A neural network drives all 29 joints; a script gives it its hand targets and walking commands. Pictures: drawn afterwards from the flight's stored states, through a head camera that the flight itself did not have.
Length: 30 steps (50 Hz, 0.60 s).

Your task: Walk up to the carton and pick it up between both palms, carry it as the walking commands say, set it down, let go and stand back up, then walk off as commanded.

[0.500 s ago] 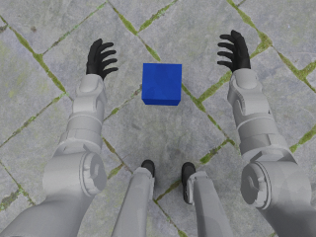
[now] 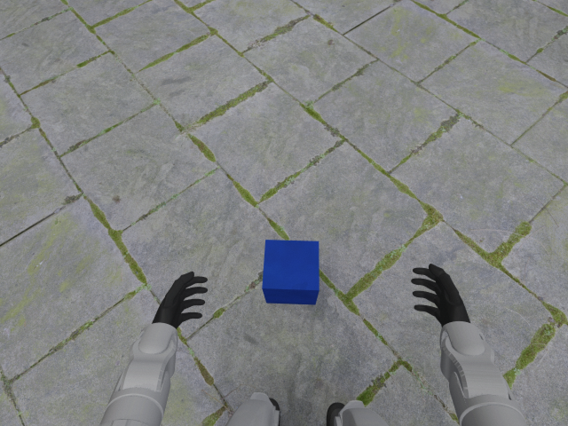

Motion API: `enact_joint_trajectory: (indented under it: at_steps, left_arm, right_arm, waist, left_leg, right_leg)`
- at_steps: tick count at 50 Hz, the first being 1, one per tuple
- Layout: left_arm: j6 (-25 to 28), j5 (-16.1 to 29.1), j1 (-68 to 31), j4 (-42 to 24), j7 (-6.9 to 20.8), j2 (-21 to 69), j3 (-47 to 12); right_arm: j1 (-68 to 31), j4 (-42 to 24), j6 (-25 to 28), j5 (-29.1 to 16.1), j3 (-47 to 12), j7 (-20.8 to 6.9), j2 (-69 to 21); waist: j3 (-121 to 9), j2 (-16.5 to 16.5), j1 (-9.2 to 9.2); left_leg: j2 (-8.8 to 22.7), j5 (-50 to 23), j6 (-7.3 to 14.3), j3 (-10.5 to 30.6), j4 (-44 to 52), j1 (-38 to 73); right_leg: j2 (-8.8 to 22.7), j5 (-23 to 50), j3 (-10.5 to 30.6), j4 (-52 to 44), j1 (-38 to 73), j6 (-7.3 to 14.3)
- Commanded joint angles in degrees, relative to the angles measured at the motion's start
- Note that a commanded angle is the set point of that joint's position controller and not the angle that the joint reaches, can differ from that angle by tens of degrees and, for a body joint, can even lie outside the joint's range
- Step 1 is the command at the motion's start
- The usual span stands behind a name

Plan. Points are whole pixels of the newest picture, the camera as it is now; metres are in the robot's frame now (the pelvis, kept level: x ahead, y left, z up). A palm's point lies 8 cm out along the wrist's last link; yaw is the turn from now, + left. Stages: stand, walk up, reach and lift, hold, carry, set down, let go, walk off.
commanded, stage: let go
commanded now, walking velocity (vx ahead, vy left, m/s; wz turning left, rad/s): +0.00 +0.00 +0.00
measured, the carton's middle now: (291, 273) +0.53 +0.05 -0.65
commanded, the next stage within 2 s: stand in 0.70 s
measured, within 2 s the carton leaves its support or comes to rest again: neither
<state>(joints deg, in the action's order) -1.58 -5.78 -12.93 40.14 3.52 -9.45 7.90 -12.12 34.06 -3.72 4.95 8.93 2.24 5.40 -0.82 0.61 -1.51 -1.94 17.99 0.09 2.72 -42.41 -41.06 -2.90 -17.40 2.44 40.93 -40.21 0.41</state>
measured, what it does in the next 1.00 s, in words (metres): stands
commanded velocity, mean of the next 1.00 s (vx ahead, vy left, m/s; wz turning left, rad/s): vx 0.00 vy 0.00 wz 0.00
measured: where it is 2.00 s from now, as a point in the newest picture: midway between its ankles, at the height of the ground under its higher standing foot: outside the picture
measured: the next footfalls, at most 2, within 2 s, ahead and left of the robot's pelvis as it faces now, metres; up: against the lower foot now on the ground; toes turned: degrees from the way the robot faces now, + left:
none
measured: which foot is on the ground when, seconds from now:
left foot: down 0.00-1.00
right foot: down 0.00-1.00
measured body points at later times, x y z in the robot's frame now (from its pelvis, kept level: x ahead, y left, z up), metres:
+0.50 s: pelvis +0.00 +0.00 +0.02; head +0.00 +0.01 +0.47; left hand +0.18 +0.24 -0.06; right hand +0.19 -0.23 -0.04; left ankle +0.02 +0.11 -0.71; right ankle +0.02 -0.12 -0.71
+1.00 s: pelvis +0.04 +0.00 +0.02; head +0.04 +0.01 +0.47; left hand +0.20 +0.29 -0.04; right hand +0.19 -0.27 -0.06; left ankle +0.02 +0.11 -0.71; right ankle +0.02 -0.12 -0.71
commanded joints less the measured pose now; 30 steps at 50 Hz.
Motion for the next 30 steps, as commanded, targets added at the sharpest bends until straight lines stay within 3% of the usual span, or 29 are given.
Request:
enact_joint_trajectory:
  at_steps: [1,2,3,4,5,6,7,8,9,10,11,12,14,15,16,17,18,19,20,21,22,23,25,26,27,28,29,30]
  left_arm:
    - [1.54,3.71,7.08,-16.48,-0.06,-3.26,-1.98]
    - [1.48,3.18,5.84,-18.49,-0.11,-4.1,-1.27]
    - [0.91,3.59,12.06,-18.04,-0.15,-2.73,-3.01]
    - [0.26,3.75,12.04,-17.11,0.14,-2.95,-3.71]
    - [0.55,3.29,13.01,-19.06,-0.29,-4.05,-2.62]
    - [-0.05,4.51,14.45,-19.4,-0.17,-3.95,-3.56]
    - [-0.24,3.79,14.38,-20.48,-0.07,-5.07,-3.1]
    - [-0.74,4.3,17.93,-20.91,0.07,-4.71,-4.44]
    - [-0.41,4.63,15.05,-23.52,-0.09,-5.43,-3.55]
    - [-1.19,4.37,17.59,-22.88,0.26,-5.14,-4.09]
    - [-1.31,3.67,18.2,-24.91,0.07,-6.61,-3.7]
    - [-2.4,4.65,20.95,-23.79,0.32,-6.33,-4.73]
    - [-3.42,4.55,21.23,-23.92,0.61,-5.83,-5.42]
    - [-4.16,4.4,21.21,-23.74,1.04,-6.72,-5.46]
    - [-5.16,4.82,22.03,-23.19,1.17,-6.38,-5.48]
    - [-5.33,4.45,20.48,-25.26,1.65,-7.33,-5.22]
    - [-5.72,4.95,21.41,-25.38,1.56,-7.53,-5.51]
    - [-5.8,3.6,20.49,-26.95,1.77,-7.88,-4.57]
    - [-6.28,4.08,20.87,-26.3,1.62,-7.88,-5.2]
    - [-6.77,3.95,19.9,-26.49,2.14,-8.24,-5.28]
    - [-7.2,4.17,21.62,-25.94,2.02,-8.25,-5.94]
    - [-7.54,3.57,19.78,-27.14,2.26,-8.35,-4.83]
    - [-7.93,2.8,20.86,-26.37,2.13,-9.41,-4.25]
    - [-8.1,2.9,18.85,-26.92,2.24,-9.25,-4.39]
    - [-7.71,3.11,18.86,-29.18,2.25,-9.29,-4.84]
    - [-7.54,3.58,18.32,-29.23,1.99,-9.88,-4.62]
    - [-8.07,3.72,21.9,-25.37,1.91,-9.32,-4.85]
    - [-8.33,3.08,21.52,-26.63,1.88,-9.61,-4.49]
  right_arm:
    - [5.92,-9.4,2.93,-5.07,-4.56,-2.25,6.82]
    - [4.42,-10.72,2.92,-4.17,-3.82,-2.52,8.71]
    - [8.05,-12.38,2.8,-5.01,-4.92,-2.78,8.2]
    - [9.29,-11.56,2.45,-5.8,-5.69,-2.97,7.83]
    - [12.25,-12.77,2.42,-4.42,-4.45,-3.12,9.21]
    - [11.34,-14.47,1.97,-5.06,-4.97,-3.44,9.47]
    - [12.55,-14.82,1.9,-5.42,-5.46,-3.83,9.87]
    - [17.9,-12.76,1.39,-6.18,-6.04,-4.2,8.79]
    - [14.28,-15.01,1.27,-6.72,-6.35,-4.62,8.82]
    - [17.29,-15.47,0.67,-6.6,-6.88,-5.01,9.8]
    - [19.18,-13.84,0.37,-6.74,-6.82,-5.1,9.32]
    - [19.25,-14.33,-0.53,-7.13,-7.37,-5.5,9.37]
    - [20.72,-16.05,-1.31,-7.23,-7.4,-5.84,9.12]
    - [21.81,-15.3,-2.09,-6.3,-5.99,-5.75,11.31]
    - [20.16,-16.26,-2.58,-7.3,-7.58,-6.01,9.9]
    - [20.71,-16.24,-3.1,-5.8,-6.13,-6.07,10.78]
    - [21.41,-17.24,-3.44,-6.39,-6.98,-6.25,9.35]
    - [21.16,-17.31,-3.54,-6.07,-7.39,-6.42,9.27]
    - [20.9,-18.84,-3.78,-5.62,-6.65,-6.62,11.06]
    - [19.18,-18.42,-4.24,-5.23,-6.49,-6.68,10.27]
    - [21.09,-18.07,-4.59,-4.93,-6.57,-6.48,10.47]
    - [21.17,-17.15,-4.72,-4.83,-6.63,-6.67,8.95]
    - [18.99,-19.35,-5.35,-4.44,-6.41,-6.87,10.1]
    - [20.66,-16.38,-5.6,-4.01,-5.6,-6.88,10.05]
    - [21.1,-18.41,-5.26,-3.99,-5.94,-7.02,10.06]
    - [20.46,-17.9,-5.52,-4.06,-5.76,-6.89,9.59]
    - [18.89,-18.83,-5.12,-3.33,-4.72,-6.67,11.38]
    - [20.04,-17.3,-5.44,-3.96,-5.93,-7.02,10.68]
  waist:
    - [-18.27,-3.96,1.27]
    - [-15.34,-4.05,1.08]
    - [-14.36,-3.65,0.52]
    - [-11.85,-1.6,1.67]
    - [-12.48,-3.09,0.92]
    - [-10.92,-0.57,1.15]
    - [-8.85,-0.71,0.9]
    - [-7.75,-1.61,2.01]
    - [-5.68,-0.65,1.47]
    - [-6.62,0.29,2.43]
    - [-4.42,-3.51,1.68]
    - [-2.52,-1.85,1.35]
    - [-0.03,-1.66,2.02]
    - [1.01,0.67,3.02]
    - [3.47,-0.2,1.0]
    - [2.91,-0.41,2.2]
    - [3.93,0.16,2.1]
    - [6.52,-1.73,1.88]
    - [6.5,1.07,2.72]
    - [5.9,1.5,1.9]
    - [7.46,1.27,2.16]
    - [8.07,-0.95,2.08]
    - [7.8,0.1,1.54]
    - [9.05,-3.48,2.18]
    - [6.52,-0.83,2.97]
    - [6.82,-2.38,2.41]
    - [7.87,-1.12,1.86]
    - [6.14,-2.25,2.74]
  left_leg:
    - [1.11,-15.19,-0.8,-0.39,12.0,28.16]
    - [1.03,-13.33,-1.4,-0.71,12.89,26.7]
    - [1.05,-16.1,-1.25,-0.98,14.1,29.1]
    - [0.98,-14.2,-0.64,-1.04,14.14,30.64]
    - [0.41,-14.65,-1.24,-1.51,14.92,29.7]
    - [0.79,-15.89,-0.8,-1.05,15.2,30.68]
    - [0.49,-14.14,-0.92,-1.67,15.52,31.01]
    - [0.11,-15.1,-0.83,-1.89,16.29,32.75]
    - [0.44,-15.81,-0.12,-1.31,16.74,33.56]
    - [0.18,-16.93,-0.31,-1.91,16.39,35.75]
    - [0.19,-14.08,-0.88,-2.46,17.54,35.88]
    - [0.31,-13.73,-0.5,-2.36,17.68,35.24]
    - [0.11,-11.96,-0.55,-2.78,18.23,34.63]
    - [0.49,-12.31,-0.53,-2.94,17.97,35.57]
    - [0.39,-10.82,-0.2,-3.06,18.14,36.1]
    - [-0.1,-9.69,-0.38,-3.71,18.23,35.71]
    - [0.1,-9.01,-0.06,-3.15,18.22,37.84]
    - [-0.7,-7.07,-0.43,-3.54,18.07,38.05]
    - [0.48,-8.49,-0.16,-2.86,18.73,39.03]
    - [0.11,-5.43,0.04,-3.46,18.24,38.3]
    - [0.18,-5.76,0.16,-2.97,18.0,37.82]
    - [0.24,-5.22,0.17,-3.06,18.42,37.34]
    - [0.1,-2.84,0.54,-2.75,18.5,37.46]
    - [0.67,-1.22,-0.04,-3.11,19.32,35.44]
    - [0.29,-2.68,0.34,-2.73,18.82,37.36]
    - [0.85,-1.3,0.84,-2.46,19.15,36.62]
    - [1.23,-0.79,0.8,-2.2,19.09,34.65]
    - [0.89,1.85,0.42,-2.24,19.24,35.48]
  right_leg:
    - [0.6,12.2,-1.42,-9.73,19.94,-0.42]
    - [0.63,11.19,-1.66,-10.34,21.42,-0.37]
    - [0.43,12.69,-1.85,-11.22,23.73,-0.72]
    - [0.53,12.01,-1.83,-12.64,23.15,-0.87]
    - [0.46,13.81,-2.08,-12.66,27.28,-0.72]
    - [0.43,14.42,-2.12,-12.51,27.18,-1.05]
    - [1.0,14.03,-1.94,-14.45,27.68,-1.16]
    - [0.63,14.9,-2.19,-14.67,28.37,-1.02]
    - [0.75,14.1,-2.27,-14.45,26.12,-1.56]
    - [0.73,15.92,-1.97,-15.1,27.31,-1.42]
    - [1.04,12.82,-2.23,-16.5,28.55,-1.12]
    - [0.69,11.64,-2.47,-16.17,28.06,-0.94]
    - [1.16,10.69,-2.09,-17.34,29.83,-0.57]
    - [1.23,11.7,-1.65,-17.27,28.44,-1.02]
    - [1.77,8.25,-2.14,-18.84,27.43,-0.64]
    - [2.03,7.29,-1.49,-19.13,28.27,-0.18]
    - [1.83,5.85,-2.28,-19.14,26.7,-0.27]
    - [2.6,2.9,-2.03,-19.96,25.3,0.16]
    - [2.24,4.41,-2.12,-19.85,24.28,0.03]
    - [2.42,1.66,-2.05,-20.25,25.31,0.34]
    - [2.37,1.9,-2.15,-19.92,24.85,0.49]
    - [2.66,2.06,-1.4,-19.89,26.14,0.96]
    - [2.45,0.33,-1.85,-19.88,27.66,0.44]
    - [2.53,-0.02,-1.58,-19.49,27.27,1.32]
    - [2.16,0.73,-1.46,-18.93,27.99,0.98]
    - [1.69,0.39,-2.1,-17.78,28.37,1.1]
    - [1.78,-0.07,-2.2,-18.37,28.78,0.93]
    - [1.92,-2.42,-2.23,-18.82,30.61,1.15]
